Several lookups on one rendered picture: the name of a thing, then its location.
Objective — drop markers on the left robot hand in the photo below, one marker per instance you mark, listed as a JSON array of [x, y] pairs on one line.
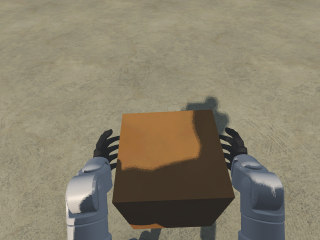
[[102, 149]]

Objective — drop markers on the robot right forearm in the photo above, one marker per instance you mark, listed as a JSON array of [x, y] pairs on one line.
[[262, 200]]

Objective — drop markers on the right robot hand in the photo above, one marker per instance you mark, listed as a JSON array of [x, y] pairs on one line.
[[237, 146]]

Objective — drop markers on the robot left forearm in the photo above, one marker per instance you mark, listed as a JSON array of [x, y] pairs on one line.
[[86, 201]]

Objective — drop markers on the carton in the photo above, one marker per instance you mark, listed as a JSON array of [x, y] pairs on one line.
[[171, 170]]

